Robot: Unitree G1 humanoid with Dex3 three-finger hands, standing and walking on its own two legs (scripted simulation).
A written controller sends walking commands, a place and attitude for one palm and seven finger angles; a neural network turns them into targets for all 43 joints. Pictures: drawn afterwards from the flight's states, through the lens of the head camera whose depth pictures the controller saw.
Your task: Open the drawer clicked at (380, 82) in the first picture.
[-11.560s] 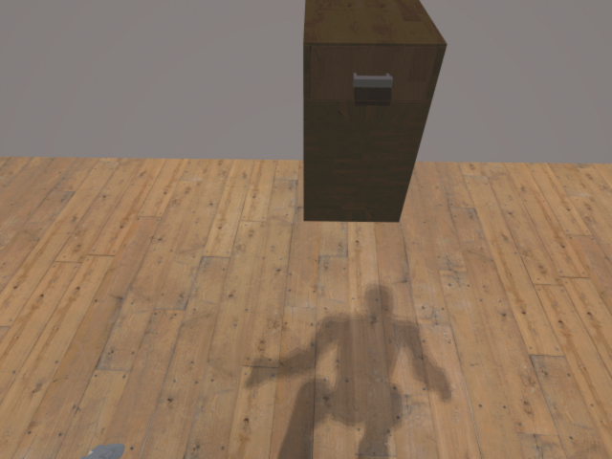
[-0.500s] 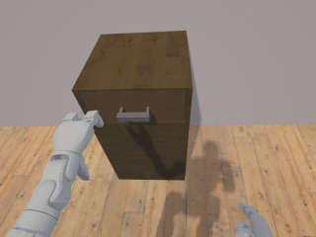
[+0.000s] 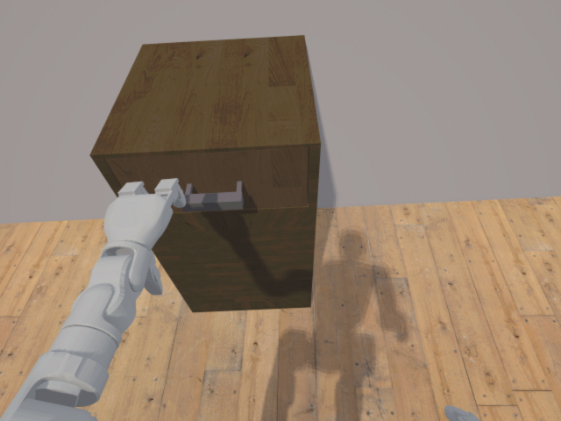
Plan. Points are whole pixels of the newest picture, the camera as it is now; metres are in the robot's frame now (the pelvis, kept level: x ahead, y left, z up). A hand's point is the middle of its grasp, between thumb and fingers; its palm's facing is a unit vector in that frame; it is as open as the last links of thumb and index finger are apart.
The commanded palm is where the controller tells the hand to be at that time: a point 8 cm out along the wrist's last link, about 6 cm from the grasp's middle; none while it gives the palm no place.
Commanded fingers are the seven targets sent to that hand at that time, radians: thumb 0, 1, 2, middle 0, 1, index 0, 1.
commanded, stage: move the hooked fingers above the handle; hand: left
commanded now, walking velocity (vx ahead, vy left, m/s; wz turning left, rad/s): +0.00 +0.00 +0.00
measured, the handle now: (213, 194) +0.54 +0.19 -0.06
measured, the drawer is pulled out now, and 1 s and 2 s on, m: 0.00 0.00 0.00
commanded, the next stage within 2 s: lower the fingers behind the handle in 1.58 s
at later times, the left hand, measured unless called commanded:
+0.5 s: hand (184, 214) +0.43 +0.20 +0.02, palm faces -0.01 -0.03 -1.00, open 13.9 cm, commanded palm +0.42 +0.20 +0.07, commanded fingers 0.00 -0.50 0.30 -0.30 -1.20 -0.30 -1.20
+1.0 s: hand (206, 196) +0.50 +0.18 -0.01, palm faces -0.06 -0.03 -1.00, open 13.9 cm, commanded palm +0.48 +0.19 +0.05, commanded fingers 0.00 -0.50 0.30 -0.30 -1.20 -0.30 -1.20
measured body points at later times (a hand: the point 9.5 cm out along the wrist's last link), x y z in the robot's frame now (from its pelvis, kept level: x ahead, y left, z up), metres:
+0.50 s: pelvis -0.01 +0.01 -0.01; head +0.05 -0.01 +0.44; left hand +0.42 +0.20 +0.08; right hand +0.07 -0.26 -0.14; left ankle -0.01 +0.11 -0.73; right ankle -0.03 -0.11 -0.73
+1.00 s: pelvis -0.01 +0.01 -0.02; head +0.10 +0.01 +0.41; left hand +0.49 +0.18 +0.04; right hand -0.04 -0.26 -0.15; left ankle -0.01 +0.11 -0.73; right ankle -0.03 -0.11 -0.73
